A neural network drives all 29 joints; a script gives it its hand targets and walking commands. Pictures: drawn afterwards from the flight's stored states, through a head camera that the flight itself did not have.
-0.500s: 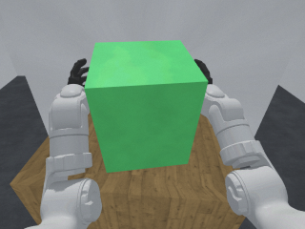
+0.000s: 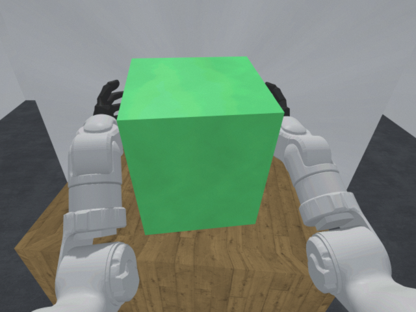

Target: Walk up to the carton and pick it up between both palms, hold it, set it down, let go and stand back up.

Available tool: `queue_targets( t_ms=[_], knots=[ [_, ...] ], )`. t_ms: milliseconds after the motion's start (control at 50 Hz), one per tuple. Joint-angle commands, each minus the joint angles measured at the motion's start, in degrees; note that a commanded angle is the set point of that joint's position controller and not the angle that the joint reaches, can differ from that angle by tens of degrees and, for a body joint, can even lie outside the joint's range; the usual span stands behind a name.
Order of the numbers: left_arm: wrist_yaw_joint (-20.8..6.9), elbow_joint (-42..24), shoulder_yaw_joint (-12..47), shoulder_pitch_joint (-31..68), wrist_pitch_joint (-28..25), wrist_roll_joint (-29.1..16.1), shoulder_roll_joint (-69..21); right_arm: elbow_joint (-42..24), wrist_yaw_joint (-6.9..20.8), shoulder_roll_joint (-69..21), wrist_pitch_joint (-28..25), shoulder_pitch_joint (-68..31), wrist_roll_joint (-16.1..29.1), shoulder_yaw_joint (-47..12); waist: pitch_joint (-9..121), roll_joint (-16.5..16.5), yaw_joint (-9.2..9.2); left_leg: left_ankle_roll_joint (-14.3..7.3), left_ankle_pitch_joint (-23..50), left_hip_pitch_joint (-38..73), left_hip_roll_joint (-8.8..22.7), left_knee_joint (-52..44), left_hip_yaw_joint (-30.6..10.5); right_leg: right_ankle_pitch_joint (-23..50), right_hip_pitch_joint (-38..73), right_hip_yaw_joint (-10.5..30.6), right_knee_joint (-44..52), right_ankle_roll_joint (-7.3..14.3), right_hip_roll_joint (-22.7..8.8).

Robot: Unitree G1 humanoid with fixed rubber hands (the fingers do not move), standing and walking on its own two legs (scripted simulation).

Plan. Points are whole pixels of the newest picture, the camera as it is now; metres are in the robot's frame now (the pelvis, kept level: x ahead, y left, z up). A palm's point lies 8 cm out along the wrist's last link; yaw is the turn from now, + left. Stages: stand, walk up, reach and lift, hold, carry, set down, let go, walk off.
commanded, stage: hold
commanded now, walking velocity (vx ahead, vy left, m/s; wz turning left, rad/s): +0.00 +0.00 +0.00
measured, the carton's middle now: (196, 145) +0.37 +0.01 +0.22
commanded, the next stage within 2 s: set down in 0.38 s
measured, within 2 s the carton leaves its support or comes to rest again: neither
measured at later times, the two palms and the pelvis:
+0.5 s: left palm (106, 122) +0.37 +0.16 +0.27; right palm (278, 123) +0.37 -0.15 +0.26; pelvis +0.00 +0.00 +0.00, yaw +0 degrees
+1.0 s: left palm (110, 145) +0.40 +0.17 +0.20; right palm (261, 155) +0.39 -0.13 +0.17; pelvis +0.01 +0.00 +0.00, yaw +2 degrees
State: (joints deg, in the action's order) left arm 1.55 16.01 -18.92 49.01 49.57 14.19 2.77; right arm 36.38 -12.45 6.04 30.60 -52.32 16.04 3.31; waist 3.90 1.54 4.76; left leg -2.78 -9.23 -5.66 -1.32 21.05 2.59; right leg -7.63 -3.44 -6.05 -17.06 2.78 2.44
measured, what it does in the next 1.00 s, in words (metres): stands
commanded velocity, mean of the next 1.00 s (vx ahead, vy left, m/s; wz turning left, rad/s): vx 0.00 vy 0.00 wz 0.00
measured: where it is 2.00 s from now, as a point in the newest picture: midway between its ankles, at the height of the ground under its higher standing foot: outside the picture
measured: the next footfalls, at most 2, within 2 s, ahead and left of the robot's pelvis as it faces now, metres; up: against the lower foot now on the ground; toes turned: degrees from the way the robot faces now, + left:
none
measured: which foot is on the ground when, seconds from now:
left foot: down 0.00-1.00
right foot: down 0.00-1.00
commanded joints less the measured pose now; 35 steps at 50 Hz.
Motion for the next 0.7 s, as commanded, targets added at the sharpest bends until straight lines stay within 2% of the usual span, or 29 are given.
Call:
queue_targets(
  t_ms=[0, 20, 40, 60, 80, 100, 120, 140, 160, 200, 220, 240, 260, 280, 300, 320, 340, 360, 380, 420, 440, 460, 500, 520, 540, 580, 600, 660, 680],
  knots=[
    [-9.1, -8.7, 25.2, 46.9, -4.5, -11.2, -33.2, -18.0, 6.6, -37.2, -3.1, -52.8, 7.1, -15.6, 25.0, -4.7, 0.49, 3.0, 7.1, 2.2, 0.7, -3.1, -4.6, 6.5, 8.9, 5.3, 0.6, -5.2, -0.6],
    [-9.3, -8.5, 24.8, 46.5, -4.5, -11.5, -32.9, -19.3, 6.4, -37.7, -3.1, -52.2, 7.5, -16.7, 25.1, -3.9, 0.17, 2.9, 7.5, 2.5, 0.6, -3.0, -4.4, 8.2, 9.2, 5.6, 0.5, -5.3, -0.7],
    [-9.2, -9.9, 25.6, 47.4, -4.5, -11.5, -33.0, -19.3, 6.2, -37.8, -2.9, -53.0, 7.6, -16.8, 26.2, -3.8, 0.54, 3.1, 9.7, 3.2, 0.5, -2.7, -4.3, 10.0, 10.4, 5.5, 0.3, -5.1, -0.4],
    [-9.3, -8.5, 24.5, 45.1, -4.2, -10.5, -33.1, -19.6, 6.0, -36.3, -2.9, -52.0, 7.7, -17.2, 25.5, -4.3, 0.25, 3.2, 10.8, 3.7, 0.6, -2.4, -4.3, 11.1, 10.6, 5.3, 0.2, -5.4, -0.4],
    [-9.4, -10.4, 24.8, 45.4, -4.1, -10.7, -33.0, -19.6, 5.8, -36.6, -2.8, -51.3, 8.0, -17.7, 25.7, -3.2, 0.36, 3.4, 12.1, 4.4, 0.5, -2.1, -4.3, 12.3, 9.7, 4.9, 0.2, -5.5, 0.1],
    [-9.6, -9.0, 24.8, 44.5, -3.8, -10.7, -32.4, -19.3, 5.5, -36.3, -2.6, -50.6, 8.1, -17.2, 24.7, -4.4, 0.79, 3.4, 10.7, 4.6, 0.2, -2.1, -4.0, 11.2, 10.3, 5.3, 0.8, -5.8, -0.4],
    [-9.6, -10.4, 25.0, 45.2, -3.8, -10.6, -32.7, -20.4, 5.5, -36.8, -2.7, -51.9, 8.4, -18.2, 25.6, -4.0, 0.54, 3.3, 10.6, 4.7, 0.3, -2.3, -4.2, 11.0, 9.7, 5.4, 0.6, -5.6, -0.5],
    [-9.7, -9.8, 25.1, 44.4, -3.8, -10.9, -33.2, -18.6, 5.4, -36.3, -2.2, -49.7, 8.2, -17.2, 24.8, -4.2, 1.46, 3.7, 10.9, 5.0, 0.6, -2.3, -4.3, 11.3, 9.3, 5.4, 0.5, -5.3, -0.1],
    [-9.6, -12.1, 26.1, 44.5, -3.8, -11.6, -33.4, -20.3, 5.4, -36.6, -2.3, -50.4, 9.1, -18.3, 26.5, -3.4, 1.38, 3.9, 13.8, 5.4, 0.5, -1.4, -4.4, 13.4, 9.7, 5.2, 0.1, -5.5, 0.1],
    [-9.9, -11.5, 25.4, 42.3, -3.4, -11.4, -32.9, -21.4, 4.9, -36.8, -1.9, -49.5, 9.6, -18.9, 25.5, -3.0, 1.05, 3.7, 14.4, 4.7, 0.3, -1.3, -4.5, 15.4, 10.9, 5.4, 0.1, -5.6, -0.1],
    [-9.9, -12.2, 25.8, 42.1, -3.3, -11.1, -32.6, -21.8, 4.8, -36.3, -1.8, -48.7, 9.7, -19.2, 25.7, -4.1, 1.34, 4.0, 14.6, 4.6, 0.3, -1.2, -4.3, 15.2, 12.3, 5.2, -0.1, -5.5, 0.1],
    [-9.9, -13.7, 26.5, 43.2, -3.4, -11.6, -33.4, -23.5, 4.8, -36.8, -1.9, -49.6, 10.2, -19.6, 26.6, -4.3, 1.19, 4.2, 15.5, 4.9, 0.3, -1.1, -4.5, 15.2, 12.3, 5.1, -0.4, -5.4, 0.4],
    [-10.0, -12.0, 24.9, 43.6, -3.3, -11.0, -32.8, -23.2, 4.8, -35.8, -1.7, -50.4, 9.7, -18.7, 24.6, -4.0, 0.75, 3.8, 12.8, 4.7, 0.3, -1.8, -4.3, 12.9, 10.9, 5.3, 0.4, -5.8, 0.0],
    [-9.8, -14.4, 26.7, 45.3, -3.6, -11.8, -33.5, -24.9, 5.1, -36.6, -2.0, -51.5, 10.1, -18.9, 25.9, -4.0, 1.12, 4.3, 14.1, 4.6, 0.4, -1.6, -4.4, 12.8, 10.7, 4.8, -0.2, -5.4, 0.3],
    [-9.6, -12.9, 26.1, 43.7, -3.3, -11.5, -33.2, -24.2, 5.3, -36.2, -1.9, -50.9, 9.9, -19.0, 23.6, -4.2, 0.3, 4.3, 14.2, 4.3, 0.4, -1.9, -4.8, 12.5, 9.5, 4.8, 0.2, -5.3, 0.4],
    [-9.7, -12.9, 25.7, 44.8, -3.3, -11.1, -32.7, -22.6, 5.4, -36.3, -1.5, -50.6, 9.4, -19.1, 23.2, -3.4, 0.62, 4.1, 12.2, 4.2, 0.3, -2.1, -4.3, 11.1, 9.2, 4.7, 0.4, -5.6, 0.5],
    [-9.5, -13.0, 26.2, 44.0, -3.1, -11.0, -32.6, -22.1, 5.6, -36.4, -1.3, -50.0, 9.7, -18.8, 23.0, -3.4, 0.56, 4.0, 13.6, 4.4, 0.6, -1.9, -4.4, 12.3, 8.9, 4.8, 0.3, -5.3, 0.4],
    [-9.4, -14.2, 26.7, 44.4, -3.1, -11.4, -33.2, -23.7, 5.6, -36.4, -1.5, -50.7, 9.6, -19.7, 25.6, -3.7, 0.49, 3.9, 13.7, 5.3, 0.7, -1.7, -5.0, 12.1, 9.7, 4.8, -0.1, -5.1, 0.5],
    [-9.4, -12.2, 24.9, 44.9, -3.3, -10.5, -32.0, -21.2, 5.7, -37.1, -1.8, -50.6, 7.7, -18.4, 21.3, -4.2, -0.55, 3.2, 12.9, 5.5, 0.5, -2.0, -5.1, 11.0, 8.0, 4.4, 0.6, -4.4, 0.2],
    [-9.9, -10.4, 21.9, 45.5, -5.0, -8.2, -31.5, -18.1, 6.4, -36.1, -4.3, -50.4, 5.2, -15.0, 18.9, -4.5, -0.8, 3.0, 9.1, 6.7, 1.0, -3.0, -4.4, 5.8, 6.1, 3.7, 1.5, -4.3, -0.1],
    [-10.2, -8.6, 21.2, 45.7, -5.8, -7.8, -31.5, -16.2, 6.9, -36.3, -5.6, -50.5, 3.8, -14.7, 18.4, -2.7, -1.37, 2.3, 7.6, 7.3, 1.3, -3.8, -4.1, 4.1, 5.9, 3.4, 1.9, -4.3, -0.3],
    [-10.5, -8.5, 20.6, 46.1, -7.2, -6.9, -32.2, -15.3, 7.5, -36.6, -7.3, -50.4, 2.5, -13.3, 18.9, -3.4, -1.59, 2.0, 5.1, 6.0, 1.5, -4.5, -4.0, 1.9, 6.5, 3.3, 1.7, -4.0, -0.3],
    [-11.0, -6.3, 19.2, 45.9, -9.9, -6.2, -31.1, -15.6, 8.3, -36.3, -11.4, -51.0, -1.2, -10.6, 19.3, -1.7, -1.52, 1.4, 2.3, 4.6, 1.2, -5.5, -3.3, 1.3, 8.2, 2.9, 2.0, -4.2, -1.0],
    [-11.3, -6.5, 19.6, 46.0, -11.3, -6.0, -31.7, -16.2, 8.6, -36.1, -13.6, -50.4, -3.0, -9.4, 22.2, -2.3, -1.18, 1.4, 3.7, 6.5, 1.2, -5.1, -2.8, 2.2, 9.5, 2.6, 1.9, -4.3, -1.0],
    [-11.5, -3.4, 17.9, 44.4, -12.1, -4.8, -30.9, -15.4, 8.8, -34.9, -15.3, -51.0, -4.6, -8.1, 21.3, -2.1, -1.31, 1.3, 3.5, 7.1, 1.1, -5.1, -2.5, 1.9, 9.0, 2.1, 2.3, -4.5, -1.1],
    [-12.4, 0.9, 15.4, 39.8, -12.9, -2.0, -29.0, -11.6, 8.7, -32.9, -18.0, -47.9, -8.1, -6.2, 17.7, -1.7, -1.34, 1.0, 2.3, 6.9, 1.1, -5.8, -1.5, 1.0, 10.2, 1.9, 3.4, -4.6, -1.8],
    [-12.9, 1.8, 14.8, 38.6, -13.5, -1.4, -28.2, -10.7, 8.9, -31.6, -19.2, -46.7, -9.7, -4.8, 14.9, -0.9, -0.6, 0.9, 0.0, 6.3, 1.2, -6.8, -1.4, -1.5, 9.7, 1.2, 3.8, -4.3, -1.7],
    [-13.9, 4.8, 14.5, 36.1, -14.8, -0.5, -27.2, -7.4, 9.3, -30.2, -22.8, -44.2, -13.6, -2.4, 11.6, -0.1, -0.87, 0.6, -2.8, 6.2, 1.5, -7.8, -0.4, -4.6, 9.9, 0.5, 4.6, -4.3, -2.4],
    [-13.9, 5.0, 14.7, 35.2, -15.1, -0.3, -27.4, -6.7, 9.4, -30.1, -23.8, -42.9, -14.4, -1.6, 11.4, -1.0, -0.57, 0.7, -1.7, 6.5, 1.4, -8.0, -0.7, -3.5, 9.4, 0.5, 4.6, -4.0, -2.5]
  ],
)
